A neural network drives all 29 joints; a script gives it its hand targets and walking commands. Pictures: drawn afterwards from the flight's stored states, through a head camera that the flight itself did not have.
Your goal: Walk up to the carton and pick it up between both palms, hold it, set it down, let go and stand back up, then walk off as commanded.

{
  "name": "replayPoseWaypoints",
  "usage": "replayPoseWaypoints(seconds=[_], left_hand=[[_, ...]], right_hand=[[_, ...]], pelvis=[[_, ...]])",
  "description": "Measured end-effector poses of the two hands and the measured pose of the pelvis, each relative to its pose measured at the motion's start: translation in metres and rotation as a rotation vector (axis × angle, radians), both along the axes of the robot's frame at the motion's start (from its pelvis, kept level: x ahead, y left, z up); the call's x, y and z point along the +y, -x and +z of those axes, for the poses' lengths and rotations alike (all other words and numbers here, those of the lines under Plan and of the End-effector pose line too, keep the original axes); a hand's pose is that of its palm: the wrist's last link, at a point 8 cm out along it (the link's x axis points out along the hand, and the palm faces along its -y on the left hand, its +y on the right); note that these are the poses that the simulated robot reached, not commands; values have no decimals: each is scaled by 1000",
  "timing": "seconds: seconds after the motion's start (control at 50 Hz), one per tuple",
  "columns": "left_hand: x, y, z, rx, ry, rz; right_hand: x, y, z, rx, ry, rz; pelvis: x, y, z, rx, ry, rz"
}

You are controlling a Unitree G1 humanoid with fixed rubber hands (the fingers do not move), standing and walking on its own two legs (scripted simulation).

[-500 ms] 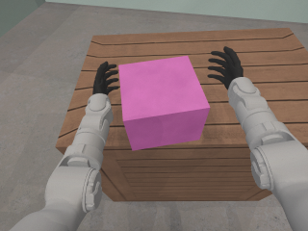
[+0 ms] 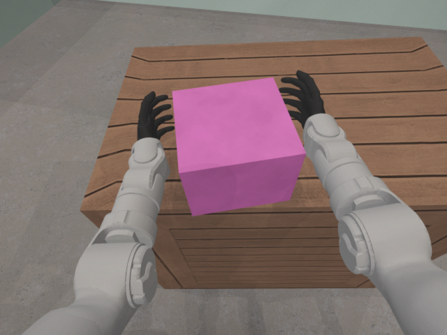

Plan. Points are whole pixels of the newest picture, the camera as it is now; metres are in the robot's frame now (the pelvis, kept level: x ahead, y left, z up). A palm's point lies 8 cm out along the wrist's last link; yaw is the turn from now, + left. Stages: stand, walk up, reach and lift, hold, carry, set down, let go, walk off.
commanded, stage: reach and lift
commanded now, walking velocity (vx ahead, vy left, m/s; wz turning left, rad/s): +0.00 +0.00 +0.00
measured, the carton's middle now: (232, 147) +0.44 +0.04 +0.07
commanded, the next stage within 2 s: none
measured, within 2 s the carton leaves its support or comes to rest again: leaves its support in 1.18 s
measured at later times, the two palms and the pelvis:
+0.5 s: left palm (152, 138) +0.42 +0.18 +0.10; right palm (310, 120) +0.47 -0.10 +0.11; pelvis +0.00 +0.00 +0.00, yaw +0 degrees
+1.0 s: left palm (149, 144) +0.41 +0.18 +0.10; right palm (310, 131) +0.44 -0.10 +0.11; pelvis -0.01 +0.00 +0.00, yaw +0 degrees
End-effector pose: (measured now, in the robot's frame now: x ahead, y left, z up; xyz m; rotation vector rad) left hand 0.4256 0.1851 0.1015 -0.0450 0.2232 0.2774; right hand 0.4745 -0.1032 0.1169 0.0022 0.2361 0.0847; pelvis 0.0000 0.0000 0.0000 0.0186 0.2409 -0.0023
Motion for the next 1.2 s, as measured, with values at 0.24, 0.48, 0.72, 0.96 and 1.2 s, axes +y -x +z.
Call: replayPoseWaypoints(seconds=[0.24,0.48,0.72,0.96,1.2], left_hand=[[-2,-2,-2,-10,4,12],[-5,0,-1,-23,-6,21],[-2,14,0,18,11,8],[-2,16,0,25,21,8],[-3,16,11,-18,19,11]], right_hand=[[-1,-1,-5,10,4,-13],[1,5,-4,-20,47,13],[3,28,-8,-40,36,-2],[3,31,-8,-38,40,6],[2,33,1,-92,38,-2]], pelvis=[[0,0,0,0,0,0],[0,0,0,-10,0,0],[3,7,2,-68,5,-1],[4,7,2,-74,5,-1],[4,7,2,-73,5,-1]])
